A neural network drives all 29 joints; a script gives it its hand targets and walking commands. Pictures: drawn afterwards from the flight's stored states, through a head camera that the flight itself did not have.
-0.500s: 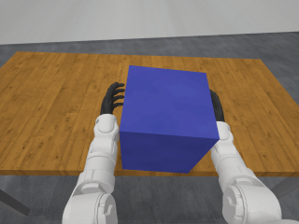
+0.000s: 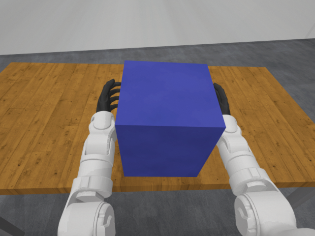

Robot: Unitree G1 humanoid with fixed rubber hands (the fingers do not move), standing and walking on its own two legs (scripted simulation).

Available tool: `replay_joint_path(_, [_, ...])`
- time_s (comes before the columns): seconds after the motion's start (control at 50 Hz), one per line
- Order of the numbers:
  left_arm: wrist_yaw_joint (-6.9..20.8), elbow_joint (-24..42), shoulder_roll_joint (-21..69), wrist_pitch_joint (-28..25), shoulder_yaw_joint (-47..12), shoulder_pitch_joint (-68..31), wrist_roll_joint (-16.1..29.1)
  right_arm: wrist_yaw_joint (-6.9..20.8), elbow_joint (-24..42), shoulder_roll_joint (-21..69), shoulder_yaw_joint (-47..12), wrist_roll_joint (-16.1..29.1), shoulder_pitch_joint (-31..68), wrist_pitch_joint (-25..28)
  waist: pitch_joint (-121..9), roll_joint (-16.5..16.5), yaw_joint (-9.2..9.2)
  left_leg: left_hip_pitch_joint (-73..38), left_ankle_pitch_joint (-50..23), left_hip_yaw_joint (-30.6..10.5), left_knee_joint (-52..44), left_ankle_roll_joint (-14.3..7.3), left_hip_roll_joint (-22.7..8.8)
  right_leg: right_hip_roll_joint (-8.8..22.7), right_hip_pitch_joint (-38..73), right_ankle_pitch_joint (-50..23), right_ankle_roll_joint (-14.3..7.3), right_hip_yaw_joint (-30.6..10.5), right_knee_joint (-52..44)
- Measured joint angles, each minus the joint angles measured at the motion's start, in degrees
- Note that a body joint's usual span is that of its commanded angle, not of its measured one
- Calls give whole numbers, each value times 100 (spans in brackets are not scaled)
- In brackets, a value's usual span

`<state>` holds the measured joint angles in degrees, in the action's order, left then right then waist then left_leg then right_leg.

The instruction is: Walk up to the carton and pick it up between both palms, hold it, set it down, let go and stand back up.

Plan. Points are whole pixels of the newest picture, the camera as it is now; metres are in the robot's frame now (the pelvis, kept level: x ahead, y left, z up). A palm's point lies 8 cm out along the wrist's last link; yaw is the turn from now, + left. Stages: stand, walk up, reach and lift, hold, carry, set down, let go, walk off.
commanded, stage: reach and lift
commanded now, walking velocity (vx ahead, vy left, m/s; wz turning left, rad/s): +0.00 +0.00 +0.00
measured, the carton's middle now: (163, 123) +0.37 -0.02 +0.10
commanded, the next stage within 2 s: hold in 1.74 s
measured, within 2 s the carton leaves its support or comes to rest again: neither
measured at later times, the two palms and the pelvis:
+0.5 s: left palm (93, 103) +0.36 +0.14 +0.19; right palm (220, 112) +0.34 -0.16 +0.16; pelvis -0.01 +0.02 +0.00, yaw +0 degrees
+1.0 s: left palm (93, 92) +0.36 +0.14 +0.22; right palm (227, 92) +0.36 -0.16 +0.21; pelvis -0.02 +0.00 +0.00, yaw +0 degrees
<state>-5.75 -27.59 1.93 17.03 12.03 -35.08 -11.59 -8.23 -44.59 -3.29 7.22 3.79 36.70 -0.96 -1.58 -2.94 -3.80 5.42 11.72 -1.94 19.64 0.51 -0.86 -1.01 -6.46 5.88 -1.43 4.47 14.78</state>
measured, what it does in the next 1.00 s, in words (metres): stands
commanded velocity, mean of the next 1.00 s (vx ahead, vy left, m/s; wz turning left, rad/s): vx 0.00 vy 0.00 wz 0.00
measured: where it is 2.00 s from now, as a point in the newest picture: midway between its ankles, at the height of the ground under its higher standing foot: outside the picture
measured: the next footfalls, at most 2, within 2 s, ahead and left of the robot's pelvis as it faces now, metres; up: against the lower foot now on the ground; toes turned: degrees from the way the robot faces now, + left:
none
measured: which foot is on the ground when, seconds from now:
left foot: down 0.00-1.00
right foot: down 0.00-1.00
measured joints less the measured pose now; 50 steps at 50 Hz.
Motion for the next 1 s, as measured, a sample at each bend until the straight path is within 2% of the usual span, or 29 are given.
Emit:
replay_joint_path(0.14, [93, 1149, -26, 907, -56, 360, -85, -169, 650, -136, -591, 559, -90, -641, 236, -31, -174, -322, 182, -68, 193, -54, 23, 16, 430, 108, 65, 50, 13])
replay_joint_path(0.24, [136, 1719, -1, 1382, -85, 541, -166, -188, 963, -132, -695, 717, -183, -932, 314, -43, -247, -403, 253, -86, 322, -107, 54, 40, 573, 122, 118, 57, 24])
replay_joint_path(0.32, [139, 1924, 14, 1685, -124, 504, -220, -151, 1074, -93, -609, 719, -227, -1061, 338, -38, -267, -423, 268, -71, 391, -144, 84, 67, 606, 112, 156, 36, 57])
replay_joint_path(0.48, [136, 1588, 55, 2062, -44, -86, -372, 23, 859, -76, -200, 551, 78, -1312, 368, 10, -202, -412, 169, 56, 347, -195, 131, 115, 502, 30, 195, -96, 124])
replay_joint_path(0.68, [142, 1129, 29, 2155, 229, -646, -372, 48, 526, -186, -83, 471, 633, -1571, 274, 124, -127, -313, 39, 144, 216, -142, 87, 69, 319, -78, 136, -189, 98])
replay_joint_path(1.0, [333, 977, -262, 2336, 459, -762, -10, -313, 568, -226, -350, 730, 1112, -2195, -62, 168, -156, -154, 18, -36, 203, -7, 16, -8, 181, -9, 6, -39, 149])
